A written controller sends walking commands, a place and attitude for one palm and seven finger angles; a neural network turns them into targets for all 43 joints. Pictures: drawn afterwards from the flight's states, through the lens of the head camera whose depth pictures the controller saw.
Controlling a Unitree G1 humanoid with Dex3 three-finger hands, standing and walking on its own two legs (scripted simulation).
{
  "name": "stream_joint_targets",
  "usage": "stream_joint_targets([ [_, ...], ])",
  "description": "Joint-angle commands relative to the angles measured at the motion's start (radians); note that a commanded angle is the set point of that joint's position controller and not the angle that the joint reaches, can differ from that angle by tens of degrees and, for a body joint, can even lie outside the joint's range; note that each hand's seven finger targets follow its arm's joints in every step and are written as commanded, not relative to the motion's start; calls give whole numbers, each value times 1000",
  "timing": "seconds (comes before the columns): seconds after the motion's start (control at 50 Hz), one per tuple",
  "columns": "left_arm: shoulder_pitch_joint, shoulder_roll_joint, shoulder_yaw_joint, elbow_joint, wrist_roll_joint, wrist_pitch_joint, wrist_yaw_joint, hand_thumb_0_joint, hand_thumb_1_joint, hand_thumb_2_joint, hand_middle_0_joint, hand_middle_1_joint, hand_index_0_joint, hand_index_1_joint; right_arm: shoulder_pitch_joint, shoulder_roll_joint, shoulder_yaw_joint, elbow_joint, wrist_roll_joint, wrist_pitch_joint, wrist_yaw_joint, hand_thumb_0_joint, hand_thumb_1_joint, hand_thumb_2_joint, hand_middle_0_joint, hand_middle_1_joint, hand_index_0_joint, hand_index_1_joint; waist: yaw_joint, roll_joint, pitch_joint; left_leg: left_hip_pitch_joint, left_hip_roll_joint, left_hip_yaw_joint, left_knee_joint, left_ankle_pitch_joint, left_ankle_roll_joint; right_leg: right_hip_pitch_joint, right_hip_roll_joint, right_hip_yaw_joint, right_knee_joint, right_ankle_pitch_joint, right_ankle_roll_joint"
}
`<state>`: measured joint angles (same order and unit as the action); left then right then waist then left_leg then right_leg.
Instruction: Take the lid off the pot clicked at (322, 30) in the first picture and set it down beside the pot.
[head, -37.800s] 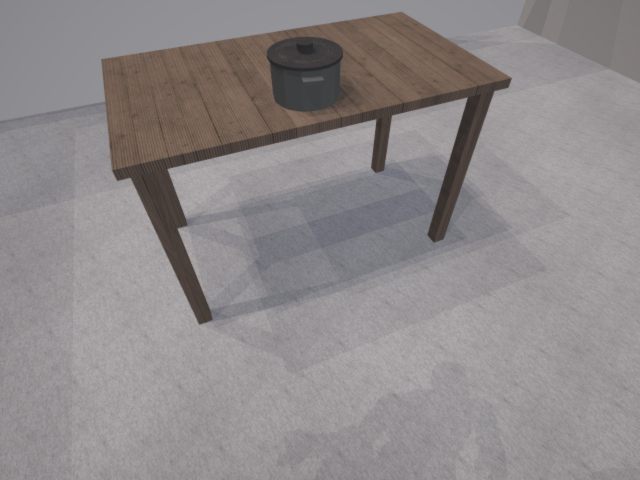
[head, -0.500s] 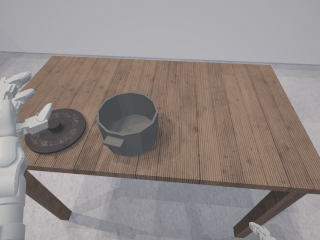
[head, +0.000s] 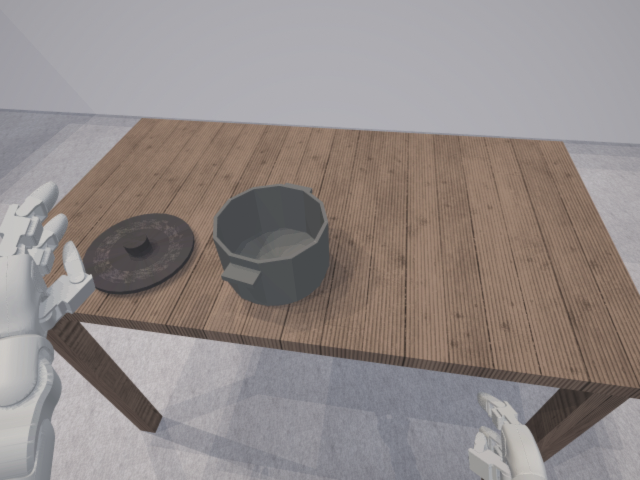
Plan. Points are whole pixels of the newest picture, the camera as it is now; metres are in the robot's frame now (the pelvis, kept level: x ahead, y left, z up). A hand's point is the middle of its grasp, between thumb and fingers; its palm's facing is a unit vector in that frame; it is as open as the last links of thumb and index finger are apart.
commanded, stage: draw the hand back to the body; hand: left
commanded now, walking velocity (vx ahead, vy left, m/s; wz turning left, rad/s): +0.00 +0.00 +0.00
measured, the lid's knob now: (136, 242) +0.48 +0.39 -0.02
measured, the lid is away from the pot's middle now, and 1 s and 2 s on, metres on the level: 0.26 0.26 0.26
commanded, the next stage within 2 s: step back with the hand held close in 0.64 s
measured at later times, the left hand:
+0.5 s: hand (49, 350) +0.19 +0.28 +0.16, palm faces +0.36 -0.87 -0.33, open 7.4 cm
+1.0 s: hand (35, 355) +0.19 +0.30 +0.14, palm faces +0.28 -0.87 -0.40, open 7.4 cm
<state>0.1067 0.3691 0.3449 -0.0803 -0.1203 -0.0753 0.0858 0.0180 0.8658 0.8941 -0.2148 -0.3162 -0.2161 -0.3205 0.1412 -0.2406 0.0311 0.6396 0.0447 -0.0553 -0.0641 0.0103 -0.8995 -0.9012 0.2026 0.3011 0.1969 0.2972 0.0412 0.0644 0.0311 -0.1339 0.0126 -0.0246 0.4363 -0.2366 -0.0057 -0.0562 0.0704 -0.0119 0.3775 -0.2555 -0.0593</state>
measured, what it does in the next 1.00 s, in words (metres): shifts its weight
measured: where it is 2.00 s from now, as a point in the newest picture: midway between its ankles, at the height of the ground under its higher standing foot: outside the picture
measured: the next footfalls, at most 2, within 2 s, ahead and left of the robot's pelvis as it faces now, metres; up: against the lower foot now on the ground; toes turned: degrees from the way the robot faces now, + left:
right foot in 1.88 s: -0.19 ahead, -0.06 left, +0.00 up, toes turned -6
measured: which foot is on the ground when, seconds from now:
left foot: down 0.00-1.00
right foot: down 0.00-1.00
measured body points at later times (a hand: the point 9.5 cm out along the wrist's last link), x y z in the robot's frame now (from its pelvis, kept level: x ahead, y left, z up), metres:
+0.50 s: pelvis +0.00 +0.04 +0.00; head -0.03 +0.03 +0.45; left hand +0.16 +0.32 +0.17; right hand +0.19 -0.18 -0.07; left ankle +0.00 +0.13 -0.74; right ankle -0.03 -0.08 -0.74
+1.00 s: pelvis -0.02 +0.07 +0.00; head +0.01 +0.08 +0.44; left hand +0.17 +0.34 +0.16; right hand +0.16 -0.17 -0.07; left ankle +0.00 +0.13 -0.74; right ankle -0.03 -0.08 -0.74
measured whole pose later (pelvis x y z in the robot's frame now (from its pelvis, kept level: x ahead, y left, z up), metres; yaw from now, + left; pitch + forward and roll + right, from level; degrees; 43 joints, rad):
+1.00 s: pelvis -0.02 +0.07 +0.00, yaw -2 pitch -1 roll -2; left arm 0.55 0.36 0.34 -0.54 -0.06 -0.17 0.07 0.02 0.90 0.90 -0.21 -0.30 -0.21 -0.30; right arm 0.16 -0.22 0.02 0.55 0.01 -0.04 -0.03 0.01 -0.90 -0.90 0.21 0.30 0.20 0.30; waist 0.01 -0.01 0.06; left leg -0.26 -0.04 0.03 0.50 -0.23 0.08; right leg -0.17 0.01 0.03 0.41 -0.22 0.03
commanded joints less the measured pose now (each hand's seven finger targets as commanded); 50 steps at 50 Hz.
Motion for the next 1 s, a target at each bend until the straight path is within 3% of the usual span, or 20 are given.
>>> stream_joint_targets([
  [0.0, -176, 232, 84, -333, 1, -86, 13, 0, 900, 900, -200, -300, -200, -300, -139, -110, -38, -161, -3, -73, -11, 0, -900, -900, 200, 300, 200, 300, -11, 2, -153, 153, -9, 43, -22, 177, 64, -88, -80, 23, -93, 246, 37],
  [0.04, -106, 283, 163, -346, 1, -93, 24, 0, 900, 900, -200, -300, -200, -300, -136, -108, -36, -153, -12, -76, -15, 0, -900, -900, 200, 300, 200, 300, 8, -20, -161, 142, -8, 39, -22, 210, 62, -56, -81, 23, -88, 282, 33],
  [0.08, -30, 279, 177, -329, 0, -94, 22, 0, 900, 900, -200, -300, -200, -300, -131, -105, -39, -146, -15, -72, -14, 0, -900, -900, 200, 300, 200, 300, 6, -65, -138, 126, -6, 38, -26, 210, 60, -54, -81, 16, -85, 282, 34],
  [0.12, 20, 170, 75, -329, -1, -85, 5, 0, 900, 900, -200, -300, -200, -300, -136, -99, -36, -156, -11, -69, -10, 0, -900, -900, 200, 300, 200, 300, -2, -44, -112, 129, -4, 41, -33, 195, 59, -77, -78, 13, -90, 254, 36],
  [0.16, 42, 122, 13, -387, 4, -83, -4, 0, 900, 900, -200, -300, -200, -300, -141, -96, -35, -165, -10, -75, -6, 0, -900, -900, 200, 300, 200, 300, -7, 11, -99, 143, 0, 38, -38, 184, 57, -98, -77, 10, -94, 227, 33],
  [0.2, 49, 144, 19, -471, 12, -95, 3, 0, 900, 900, -200, -300, -200, -300, -144, -100, -37, -173, -13, -90, -4, 0, -900, -900, 200, 300, 200, 300, -5, 31, -120, 152, 2, 27, -44, 178, 57, -95, -72, 7, -93, 203, 29],
  [0.28, 183, 246, 153, -477, 11, -97, 24, 0, 900, 900, -200, -300, -200, -300, -122, -102, -41, -154, -23, -90, -6, 0, -900, -900, 200, 300, 200, 300, 13, -19, -105, 116, 7, 17, -50, 184, 49, -67, -73, 4, -89, 204, 23],
  [0.36, 253, 116, 35, -511, 14, -87, 4, 0, 900, 900, -200, -300, -200, -300, -131, -92, -35, -171, -22, -86, 0, 0, -900, -900, 200, 300, 200, 300, 5, -13, -68, 109, 13, 12, -58, 180, 47, -93, -70, -4, -89, 186, 23],
  [0.42, 295, 115, 13, -614, 26, -93, 8, 0, 900, 900, -200, -300, -200, -300, -129, -91, -37, -182, -24, -106, 6, 0, -900, -900, 200, 300, 200, 300, 5, 45, -87, 118, 20, -2, -62, 171, 44, -97, -69, -7, -78, 161, 20],
  [0.48, 336, 187, 95, -606, 26, -84, 24, 0, 900, 900, -200, -300, -200, -300, -115, -94, -40, -169, -27, -98, 4, 0, -900, -900, 200, 300, 200, 300, 9, 7, -72, 88, 23, -11, -71, 147, 37, -84, -63, -6, -77, 147, 15],
  [0.58, 266, 136, 46, -621, 33, -79, 26, 0, 900, 900, -200, -300, -200, -300, -117, -91, -34, -174, -27, -101, -5, 0, -900, -900, 200, 300, 200, 300, -8, 15, -41, 80, 25, -27, -81, 80, 35, -114, -63, -7, -77, 95, 17],
  [0.64, 340, 91, 8, -594, 37, -69, 22, 0, 900, 900, -200, -300, -200, -300, -117, -89, -32, -176, -29, -103, 0, 0, -900, -900, 200, 300, 200, 300, 5, 9, -41, 71, 27, -36, -95, 63, 34, -111, -60, -12, -72, 88, 17],
  [0.72, 301, 146, 54, -656, 42, -76, 30, 0, 900, 900, -200, -300, -200, -300, -116, -89, -31, -178, -32, -107, 1, 0, -900, -900, 200, 300, 200, 300, 11, 17, -82, 68, 28, -41, -93, 91, 29, -79, -59, -9, -60, 108, 12],
  [0.74, 127, 322, 243, -766, 37, -133, 40, 0, 900, 900, -200, -300, -200, -300, -116, -110, -31, -226, -29, -88, -2, 0, -900, -900, 200, 300, 200, 300, -4, -8, 11, -31, 41, -53, -78, -21, 73, -125, -100, 107, -98, 144, 24],
  [0.76, 220, 250, 198, -638, 39, -145, 34, 0, 900, 900, -200, -300, -200, -300, -99, -89, -31, -193, -39, -81, -5, 0, -900, -900, 200, 300, 200, 300, -10, -116, 53, -58, 24, -61, -50, -38, 77, -153, -121, 122, -121, 124, 23],
  [0.78, 225, 264, 201, -654, 43, -154, 30, 0, 900, 900, -200, -300, -200, -300, -103, -92, -34, -195, -37, -77, 3, 0, -900, -900, 200, 300, 200, 300, -15, -113, 56, -47, 23, -58, -32, -35, 75, -178, -139, 148, -133, 113, 14],
  [0.8, 305, 187, 148, -577, 43, -149, 21, 0, 900, 900, -200, -300, -200, -300, -83, -86, -36, -192, -38, -71, 6, 0, -900, -900, 200, 300, 200, 300, -22, -155, 49, -37, 24, -58, -11, 5, 73, -188, -147, 149, -127, 131, 15],
  [0.86, 417, 100, 59, -573, 49, -149, -2, 0, 900, 900, -200, -300, -200, -300, -67, -103, -54, -213, -31, -53, 19, 0, -900, -900, 200, 300, 200, 300, -31, -36, -47, -8, 55, -50, 0, 124, 76, -152, -161, 114, -56, 245, 36],
  [0.9, 465, 105, 64, -619, 50, -164, -7, 0, 900, 900, -200, -300, -200, -300, -61, -111, -59, -225, -29, -45, 25, 0, -900, -900, 200, 300, 200, 300, -30, 13, -118, -16, 79, -64, -16, 200, 82, -110, -145, 78, 9, 282, 48],
  [0.98, 516, 216, 167, -764, 61, -175, 10, 0, 900, 900, -200, -300, -200, -300, -62, -115, -75, -271, -26, -31, 28, 0, -900, -900, 200, 300, 200, 300, -21, 25, -213, -39, 129, -115, -25, 369, 96, -81, -118, 47, 123, 259, 63],
])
